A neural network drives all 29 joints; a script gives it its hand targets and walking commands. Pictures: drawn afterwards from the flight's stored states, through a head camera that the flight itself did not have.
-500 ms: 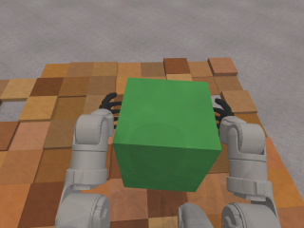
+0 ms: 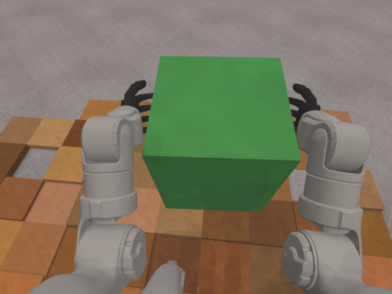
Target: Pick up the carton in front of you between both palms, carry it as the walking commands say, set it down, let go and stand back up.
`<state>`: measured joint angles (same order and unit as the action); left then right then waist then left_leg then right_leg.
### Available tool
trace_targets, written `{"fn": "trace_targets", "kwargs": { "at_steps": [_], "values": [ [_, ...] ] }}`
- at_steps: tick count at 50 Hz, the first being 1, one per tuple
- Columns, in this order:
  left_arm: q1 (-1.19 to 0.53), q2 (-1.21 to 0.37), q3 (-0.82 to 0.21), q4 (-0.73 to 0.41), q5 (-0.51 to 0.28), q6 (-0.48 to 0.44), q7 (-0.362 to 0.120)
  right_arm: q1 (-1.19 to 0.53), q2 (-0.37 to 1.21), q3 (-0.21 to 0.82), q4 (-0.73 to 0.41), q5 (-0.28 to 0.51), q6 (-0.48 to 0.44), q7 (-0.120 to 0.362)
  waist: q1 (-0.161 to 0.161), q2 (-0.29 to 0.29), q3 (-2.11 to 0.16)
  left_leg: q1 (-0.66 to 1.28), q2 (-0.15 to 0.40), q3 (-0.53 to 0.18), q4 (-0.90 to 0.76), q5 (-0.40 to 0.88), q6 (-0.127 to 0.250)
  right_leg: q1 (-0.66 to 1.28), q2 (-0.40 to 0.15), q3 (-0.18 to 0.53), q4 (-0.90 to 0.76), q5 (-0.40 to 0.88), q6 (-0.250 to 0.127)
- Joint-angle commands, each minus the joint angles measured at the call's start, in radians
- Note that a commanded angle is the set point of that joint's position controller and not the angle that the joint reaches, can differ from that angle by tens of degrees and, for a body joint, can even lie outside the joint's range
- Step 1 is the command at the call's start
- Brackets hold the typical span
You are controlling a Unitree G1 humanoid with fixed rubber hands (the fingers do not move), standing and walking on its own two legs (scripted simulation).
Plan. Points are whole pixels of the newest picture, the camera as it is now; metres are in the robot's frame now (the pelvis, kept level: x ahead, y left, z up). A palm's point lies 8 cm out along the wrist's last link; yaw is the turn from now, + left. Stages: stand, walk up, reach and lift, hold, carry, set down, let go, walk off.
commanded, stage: carry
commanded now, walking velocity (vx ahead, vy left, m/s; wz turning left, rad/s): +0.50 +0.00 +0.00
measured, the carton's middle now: (215, 142) +0.38 +0.03 +0.09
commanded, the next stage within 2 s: none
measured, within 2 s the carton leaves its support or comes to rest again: neither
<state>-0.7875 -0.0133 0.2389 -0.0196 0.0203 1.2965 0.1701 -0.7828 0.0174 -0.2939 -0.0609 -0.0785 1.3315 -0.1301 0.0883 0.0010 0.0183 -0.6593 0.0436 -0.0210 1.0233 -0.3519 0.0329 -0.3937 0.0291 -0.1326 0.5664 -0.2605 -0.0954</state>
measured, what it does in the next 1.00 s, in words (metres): walks ahead: left foot 0.04 m lower, then right foot 0.03 m higher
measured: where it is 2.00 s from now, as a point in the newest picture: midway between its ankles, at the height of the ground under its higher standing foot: (207, 190)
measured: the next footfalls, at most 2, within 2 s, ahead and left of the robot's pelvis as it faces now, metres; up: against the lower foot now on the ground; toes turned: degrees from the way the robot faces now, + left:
left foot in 0.24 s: +0.32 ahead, +0.14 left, -0.04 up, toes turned +5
right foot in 0.72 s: +0.67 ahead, -0.06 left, +0.00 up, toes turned -13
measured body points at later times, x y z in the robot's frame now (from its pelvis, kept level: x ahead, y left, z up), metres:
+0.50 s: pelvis +0.30 +0.07 -0.02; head +0.33 +0.09 +0.43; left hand +0.63 +0.21 +0.07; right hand +0.61 -0.10 +0.07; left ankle +0.28 +0.14 -0.76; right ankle +0.33 -0.07 -0.66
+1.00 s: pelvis +0.59 +0.03 +0.01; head +0.58 +0.02 +0.46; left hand +0.87 +0.19 +0.10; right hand +0.88 -0.12 +0.09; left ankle +0.65 +0.14 -0.70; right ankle +0.63 -0.05 -0.73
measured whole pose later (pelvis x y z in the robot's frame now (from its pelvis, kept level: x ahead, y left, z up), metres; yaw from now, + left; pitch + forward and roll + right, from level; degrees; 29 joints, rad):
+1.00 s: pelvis +0.59 +0.03 +0.01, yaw +1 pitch +3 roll +1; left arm -0.20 -0.14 0.12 -0.27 0.10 1.16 0.09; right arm -0.20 0.13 -0.13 -0.28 -0.13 1.17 -0.08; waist 0.03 0.01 -0.08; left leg -0.49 0.04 0.09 0.73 -0.33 0.00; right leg -0.30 -0.02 -0.19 0.42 -0.17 -0.07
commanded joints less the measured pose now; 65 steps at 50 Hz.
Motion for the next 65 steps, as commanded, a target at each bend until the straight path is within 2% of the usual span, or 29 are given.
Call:
{"fn": "trace_targets", "kwargs": {
  "at_steps": [1, 8, 11, 12, 13, 14, 15, 17, 19, 22, 28, 31, 33, 35, 36, 37, 38, 39, 40, 41, 42, 44, 47, 50, 54, 56, 57, 59, 65],
  "values": [
    [-0.676, -1.043, -0.632, -0.073, -0.44, 0.03, -0.291, -0.579, 0.919, 0.6, 0.01, 0.302, -0.001, 0.195, -0.011, -0.103, -0.492, -0.02, 0.02, 0.03, -0.192, 0.137, -0.026, 0.446, -0.263, 0.303, -0.173, 0.421, -0.139],
    [-0.549, -1.074, -0.63, -0.024, -0.366, 0.031, -0.314, -0.522, 1.011, 0.658, 0.014, 0.329, 0.011, 0.235, -0.015, -0.133, -0.386, 0.125, -0.01, 0.104, -0.563, 0.407, -0.028, 0.461, -0.21, 0.151, -0.151, 0.408, -0.041],
    [-0.471, -1.068, -0.655, -0.02, -0.346, 0.026, -0.306, -0.461, 1.02, 0.67, 0.025, 0.352, 0.012, 0.256, -0.079, -0.082, -0.428, 0.424, -0.052, 0.198, -0.713, 0.491, -0.011, 0.391, -0.158, 0.053, 0.102, 0.505, 0.025],
    [-0.45, -1.054, -0.656, -0.015, -0.341, 0.024, -0.305, -0.439, 1.017, 0.667, 0.036, 0.355, 0.011, 0.264, -0.096, -0.032, -0.476, 0.618, -0.018, 0.191, -0.654, 0.456, -0.014, 0.256, -0.133, 0.017, 0.265, 0.374, 0.06],
    [-0.443, -1.036, -0.657, -0.015, -0.338, 0.024, -0.305, -0.421, 1.007, 0.659, 0.047, 0.362, 0.01, 0.269, -0.108, 0.076, -0.512, 0.788, 0.179, -0.05, -0.552, 0.627, -0.006, 0.043, -0.109, 0.018, 0.457, 0.041, 0.095],
    [-0.465, -1.054, -0.66, -0.003, -0.344, 0.031, -0.303, -0.453, 0.978, 0.655, 0.044, 0.361, 0.008, 0.269, -0.089, 0.251, -0.523, 0.973, 0.343, -0.302, -0.499, 0.845, 0.078, -0.206, -0.038, 0.055, 0.609, -0.287, 0.114],
    [-0.468, -1.082, -0.672, -0.024, -0.354, 0.032, -0.301, -0.437, 0.981, 0.662, 0.037, 0.369, -0.003, 0.268, -0.124, 0.31, -0.551, 1.019, 0.396, -0.496, -0.622, 0.452, 0.203, -0.394, -0.013, 0.09, 0.731, -0.304, 0.112],
    [-0.496, -1.113, -0.694, -0.104, -0.365, 0.014, -0.293, -0.472, 1.052, 0.694, -0.094, 0.41, -0.016, 0.274, -0.112, 0.123, -0.474, 0.868, 0.316, -0.411, -0.704, 0.257, 0.15, -0.407, -0.084, 0.115, 0.719, -0.232, 0.094],
    [-0.46, -1.142, -0.714, -0.191, -0.361, 0.0, -0.279, -0.486, 1.087, 0.73, -0.211, 0.432, -0.029, 0.274, -0.103, 0.106, -0.483, 0.789, 0.31, -0.292, -0.718, 0.358, 0.151, -0.365, -0.127, 0.116, 0.682, -0.161, 0.098],
    [-0.281, -1.14, -0.753, -0.24, -0.327, -0.022, -0.263, -0.317, 1.082, 0.763, -0.263, 0.418, -0.044, 0.276, -0.103, 0.137, -0.499, 0.824, 0.252, -0.149, -0.727, 0.473, 0.13, -0.403, -0.133, 0.077, 0.657, -0.053, 0.111],
    [0.032, -1.119, -0.827, -0.241, -0.241, -0.094, -0.292, -0.003, 1.095, 0.853, -0.248, 0.374, -0.109, 0.317, -0.116, 0.099, -0.39, 0.909, 0.206, -0.043, -0.753, 0.676, 0.133, -0.532, -0.121, -0.004, 0.457, -0.023, 0.117],
    [0.085, -1.134, -0.848, -0.286, -0.269, -0.111, -0.305, 0.044, 1.08, 0.875, -0.29, 0.404, -0.131, 0.325, -0.112, 0.141, -0.316, 0.819, 0.185, 0.032, -0.781, 0.769, 0.115, -0.388, -0.084, -0.069, 0.243, 0.067, 0.097],
    [0.14, -1.115, -0.847, -0.312, -0.274, -0.113, -0.307, 0.093, 1.059, 0.879, -0.321, 0.404, -0.134, 0.324, -0.102, 0.167, -0.291, 0.775, 0.175, 0.101, -0.754, 0.981, 0.087, -0.239, -0.036, -0.123, 0.117, 0.116, 0.071],
    [0.188, -1.077, -0.844, -0.317, -0.275, -0.11, -0.309, 0.138, 1.02, 0.876, -0.335, 0.398, -0.131, 0.321, -0.084, 0.208, -0.356, 0.752, 0.161, 0.176, -0.556, 1.251, 0.045, 0.016, 0.044, -0.186, 0.015, 0.144, 0.049],
    [0.199, -1.068, -0.846, -0.323, -0.275, -0.108, -0.313, 0.154, 1.002, 0.879, -0.338, 0.396, -0.129, 0.32, -0.065, 0.174, -0.43, 0.674, 0.135, 0.224, -0.383, 1.174, 0.015, 0.247, 0.052, -0.181, -0.099, 0.199, 0.041],
    [0.215, -1.064, -0.846, -0.322, -0.273, -0.108, -0.319, 0.137, 0.987, 0.886, -0.35, 0.394, -0.127, 0.322, -0.04, 0.081, -0.515, 0.457, 0.095, 0.201, -0.172, 0.817, -0.013, 0.522, -0.089, 0.039, -0.131, 0.122, 0.003],
    [0.213, -1.051, -0.841, -0.291, -0.268, -0.117, -0.324, 0.139, 0.988, 0.903, -0.372, 0.395, -0.121, 0.323, -0.051, -0.261, -0.602, 0.115, -0.068, 0.161, 0.206, 0.207, -0.066, 0.75, -0.413, 0.607, -0.211, 0.128, -0.191],
    [0.265, -1.066, -0.839, -0.272, -0.279, -0.115, -0.326, 0.154, 0.978, 0.898, -0.34, 0.389, -0.123, 0.325, -0.053, -0.242, -0.577, 0.039, -0.087, 0.018, 0.422, -0.054, -0.044, 0.678, -0.432, 0.688, -0.28, 0.342, -0.227],
    [0.255, -1.073, -0.847, -0.286, -0.289, -0.118, -0.328, 0.163, 1.0, 0.901, -0.326, 0.387, -0.13, 0.327, -0.058, -0.156, -0.525, 0.004, -0.031, -0.022, 0.464, -0.051, -0.022, 0.615, -0.411, 0.542, -0.226, 0.534, -0.22],
    [0.237, -1.091, -0.86, -0.294, -0.298, -0.125, -0.33, 0.159, 1.01, 0.9, -0.324, 0.381, -0.139, 0.327, -0.06, -0.047, -0.5, 0.005, 0.003, -0.016, 0.421, -0.044, -0.01, 0.552, -0.393, 0.461, -0.209, 0.587, -0.179],
    [0.196, -1.101, -0.874, -0.314, -0.312, -0.134, -0.331, 0.147, 1.024, 0.906, -0.319, 0.377, -0.147, 0.326, -0.068, -0.015, -0.454, 0.021, 0.033, -0.014, 0.341, -0.039, -0.01, 0.456, -0.383, 0.405, -0.232, 0.547, -0.149],
    [0.139, -1.089, -0.886, -0.34, -0.334, -0.138, -0.335, 0.146, 1.029, 0.907, -0.298, 0.366, -0.16, 0.32, -0.084, -0.022, -0.404, 0.128, 0.044, 0.027, 0.062, -0.035, -0.017, 0.314, -0.327, 0.26, -0.275, 0.433, -0.074],
    [0.106, -1.023, -0.886, -0.326, -0.343, -0.135, -0.345, 0.148, 0.999, 0.903, -0.263, 0.345, -0.17, 0.296, -0.085, -0.096, -0.4, 0.274, -0.009, 0.106, -0.269, -0.058, -0.034, 0.232, -0.287, 0.116, -0.27, 0.489, -0.076],
    [0.047, -0.933, -0.863, -0.279, -0.339, -0.132, -0.343, 0.049, 0.928, 0.902, -0.249, 0.341, -0.166, 0.272, -0.07, -0.154, -0.424, 0.331, -0.015, 0.139, -0.386, 0.131, -0.038, 0.23, -0.279, 0.065, -0.231, 0.45, -0.071],
    [-0.163, -0.846, -0.794, -0.158, -0.332, -0.112, -0.313, -0.165, 0.836, 0.842, -0.134, 0.358, -0.142, 0.245, -0.081, -0.118, -0.359, 0.409, 0.001, 0.171, -0.568, 0.306, -0.035, 0.158, -0.228, 0.013, -0.158, 0.154, -0.018],
    [-0.232, -0.824, -0.726, -0.052, -0.309, -0.106, -0.293, -0.267, 0.809, 0.782, -0.05, 0.368, -0.129, 0.238, -0.081, -0.072, -0.346, 0.499, 0.081, 0.112, -0.622, 0.329, -0.026, 0.084, -0.215, 0.03, -0.086, -0.02, 0.033],
    [-0.255, -0.815, -0.69, 0.003, -0.296, -0.103, -0.282, -0.318, 0.794, 0.748, 0.003, 0.375, -0.123, 0.237, -0.07, 0.004, -0.335, 0.514, 0.174, -0.001, -0.642, 0.447, -0.013, 0.046, -0.176, 0.02, -0.025, -0.102, 0.063],
    [-0.406, -0.857, -0.663, 0.053, -0.309, -0.098, -0.269, -0.409, 0.817, 0.698, 0.113, 0.377, -0.138, 0.235, -0.079, 0.137, -0.331, 0.44, 0.223, -0.087, -0.687, 0.325, 0.034, 0.124, -0.125, 0.036, -0.021, -0.13, 0.097],
    [-0.65, -1.013, -0.593, 0.183, -0.373, -0.134, -0.26, -0.638, 0.961, 0.596, 0.229, 0.43, -0.181, 0.24, -0.092, 0.092, -0.512, 0.61, 0.161, 0.027, -0.516, 0.771, 0.037, 0.182, -0.142, 0.057, -0.008, 0.126, 0.086]
  ]
}}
